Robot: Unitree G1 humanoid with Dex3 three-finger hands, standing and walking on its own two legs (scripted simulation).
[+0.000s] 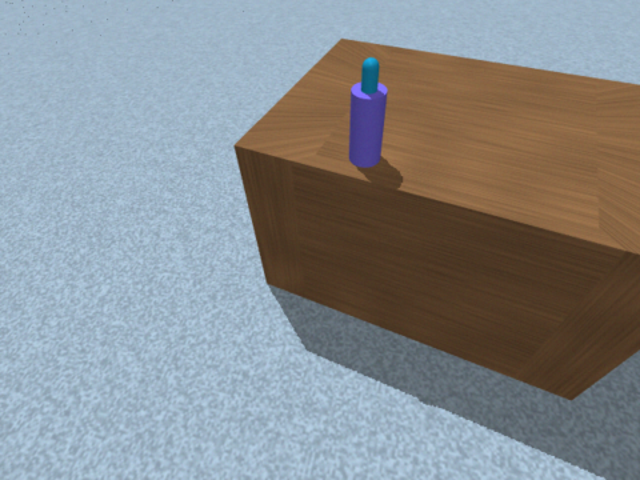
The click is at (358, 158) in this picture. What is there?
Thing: necked bottle
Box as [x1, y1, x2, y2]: [349, 57, 386, 167]
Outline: 371,57 367,58 363,62 362,80 353,85 351,88 349,159 353,164 363,167 374,165 379,160 386,99 385,86 377,82 378,62
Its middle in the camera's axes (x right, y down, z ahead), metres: +0.11 -0.27 +0.88
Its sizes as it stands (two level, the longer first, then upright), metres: 0.079 0.079 0.252
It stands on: a support 0.65 m high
